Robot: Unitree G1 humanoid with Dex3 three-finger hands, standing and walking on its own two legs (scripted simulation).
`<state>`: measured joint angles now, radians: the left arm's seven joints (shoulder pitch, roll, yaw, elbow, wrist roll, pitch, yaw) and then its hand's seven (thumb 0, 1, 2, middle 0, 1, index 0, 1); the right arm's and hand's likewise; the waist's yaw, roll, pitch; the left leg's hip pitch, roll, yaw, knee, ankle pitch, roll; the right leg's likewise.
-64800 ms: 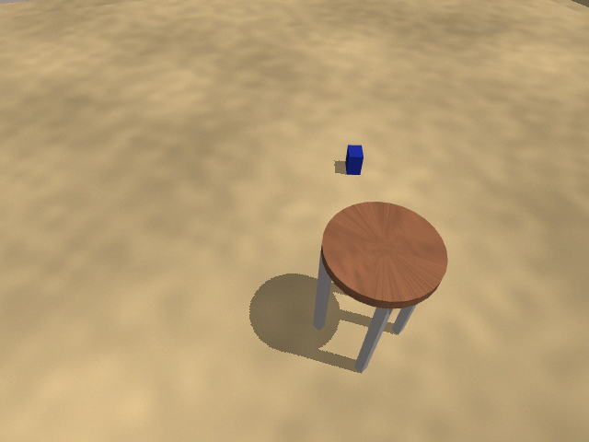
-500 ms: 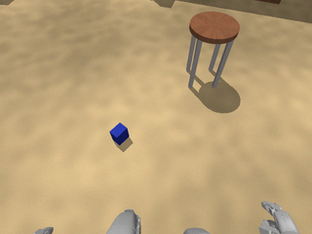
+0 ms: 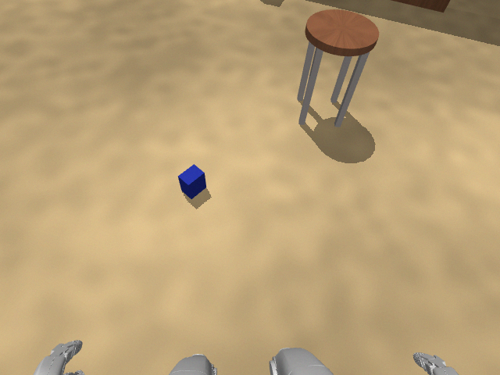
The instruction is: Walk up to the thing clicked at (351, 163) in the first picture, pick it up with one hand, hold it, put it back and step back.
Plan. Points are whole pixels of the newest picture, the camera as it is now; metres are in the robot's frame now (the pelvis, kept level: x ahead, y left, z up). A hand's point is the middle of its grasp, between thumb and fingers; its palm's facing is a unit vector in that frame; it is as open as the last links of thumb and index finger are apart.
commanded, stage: step back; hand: left
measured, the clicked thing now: (192, 182) +0.92 +0.23 -0.70
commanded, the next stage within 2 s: stand in 1.30 s
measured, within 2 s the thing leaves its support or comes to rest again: neither
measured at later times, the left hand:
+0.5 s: hand out of the picture -0.08 +0.27 -0.14, palm faces +0.08 -0.91 -0.41, open 7.4 cm
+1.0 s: hand out of the picture -0.07 +0.27 -0.15, palm faces +0.05 -0.94 -0.34, open 7.4 cm
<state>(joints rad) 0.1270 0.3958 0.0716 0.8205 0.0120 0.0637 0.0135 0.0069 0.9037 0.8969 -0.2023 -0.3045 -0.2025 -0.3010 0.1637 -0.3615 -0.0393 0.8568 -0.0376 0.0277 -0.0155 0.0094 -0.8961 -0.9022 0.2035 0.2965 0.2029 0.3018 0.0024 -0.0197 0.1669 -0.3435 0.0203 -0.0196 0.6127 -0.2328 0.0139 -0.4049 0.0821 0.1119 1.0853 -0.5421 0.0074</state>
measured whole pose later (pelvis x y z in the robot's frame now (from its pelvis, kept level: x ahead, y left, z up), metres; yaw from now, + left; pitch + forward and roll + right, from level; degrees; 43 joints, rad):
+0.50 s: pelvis -0.14 -0.01 +0.00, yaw +4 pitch -3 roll +1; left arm 0.20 0.40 0.06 0.91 0.03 0.03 0.00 0.01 0.90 0.90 -0.20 -0.30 -0.20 -0.30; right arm 0.26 -0.38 -0.06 0.99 -0.04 0.02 0.01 0.01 -0.90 -0.90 0.20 0.30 0.20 0.30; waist 0.01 -0.02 0.07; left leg -0.21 -0.04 -0.02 0.60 -0.35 0.03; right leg -0.40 -0.04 0.03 0.78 -0.44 -0.01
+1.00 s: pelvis -0.12 +0.00 +0.00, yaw +2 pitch -2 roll +0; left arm 0.20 0.38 0.04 1.02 0.01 -0.01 -0.01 0.01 0.90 0.90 -0.20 -0.30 -0.20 -0.30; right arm 0.19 -0.34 -0.05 1.02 -0.04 -0.03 0.01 0.01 -0.90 -0.90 0.20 0.30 0.20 0.30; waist 0.02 -0.03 0.05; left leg -0.23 -0.01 0.02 0.58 -0.32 0.02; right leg -0.27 -0.02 0.03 0.62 -0.38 -0.02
